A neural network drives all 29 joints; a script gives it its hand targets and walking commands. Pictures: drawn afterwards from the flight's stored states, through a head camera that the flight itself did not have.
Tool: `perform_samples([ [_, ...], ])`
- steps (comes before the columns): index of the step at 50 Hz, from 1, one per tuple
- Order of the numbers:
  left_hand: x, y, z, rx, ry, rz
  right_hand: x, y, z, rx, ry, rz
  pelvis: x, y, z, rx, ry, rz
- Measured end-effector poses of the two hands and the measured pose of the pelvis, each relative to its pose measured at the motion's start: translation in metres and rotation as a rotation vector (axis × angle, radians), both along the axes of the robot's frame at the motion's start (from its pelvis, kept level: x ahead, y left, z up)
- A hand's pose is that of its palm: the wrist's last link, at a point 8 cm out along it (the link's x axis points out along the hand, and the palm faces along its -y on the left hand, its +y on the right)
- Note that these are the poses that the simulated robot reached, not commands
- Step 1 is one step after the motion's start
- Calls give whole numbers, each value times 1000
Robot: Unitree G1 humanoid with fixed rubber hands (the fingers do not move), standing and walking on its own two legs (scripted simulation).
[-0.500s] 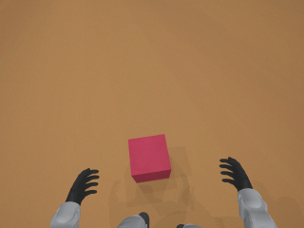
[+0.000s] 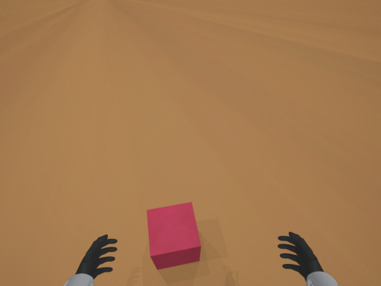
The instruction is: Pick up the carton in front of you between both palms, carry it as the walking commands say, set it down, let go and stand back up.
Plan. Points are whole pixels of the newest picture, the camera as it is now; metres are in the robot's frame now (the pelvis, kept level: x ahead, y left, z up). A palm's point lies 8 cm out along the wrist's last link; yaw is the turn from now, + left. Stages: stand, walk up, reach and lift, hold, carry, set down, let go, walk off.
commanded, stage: let go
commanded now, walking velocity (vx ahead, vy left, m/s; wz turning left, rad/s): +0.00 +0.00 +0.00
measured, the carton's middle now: (174, 236) +0.42 +0.09 -0.65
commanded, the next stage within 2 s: stand in 0.12 s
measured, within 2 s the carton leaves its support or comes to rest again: neither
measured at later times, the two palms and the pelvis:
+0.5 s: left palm out of the picture +0.11 +0.30 -0.11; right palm out of the picture +0.14 -0.22 -0.12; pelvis +0.04 +0.02 -0.02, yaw +4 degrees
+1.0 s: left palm out of the picture +0.04 +0.29 -0.13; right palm out of the picture +0.14 -0.22 -0.13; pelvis +0.03 +0.02 -0.02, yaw +8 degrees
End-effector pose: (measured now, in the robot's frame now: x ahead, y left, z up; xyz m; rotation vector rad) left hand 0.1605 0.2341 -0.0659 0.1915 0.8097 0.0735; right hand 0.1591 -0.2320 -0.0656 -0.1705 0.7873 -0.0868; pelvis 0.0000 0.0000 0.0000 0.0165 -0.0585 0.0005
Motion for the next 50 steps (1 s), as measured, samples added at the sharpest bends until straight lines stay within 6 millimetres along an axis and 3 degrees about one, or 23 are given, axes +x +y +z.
perform_samples([
  [8, -4, 25, 0, 64, -23, 38, -6, 11, -9, -47, 9, 7, 2, 12, -3, -6, 29, 12],
  [14, -29, 49, -22, 113, 10, 80, -34, -1, -32, -113, 137, 15, 13, 18, -8, -1, 101, 38],
  [19, -46, 60, -35, 123, 76, 124, -35, 1, -45, -115, 196, 32, 25, 21, -12, -4, 129, 58],
  [34, -71, 59, -54, 105, 177, 208, -5, 18, -62, -106, 219, 78, 41, 26, -21, -19, 135, 99],
  [50, -121, 60, -65, 101, 304, 254, -18, 14, -64, -136, 281, 96, 33, 24, -20, -29, 111, 133],
])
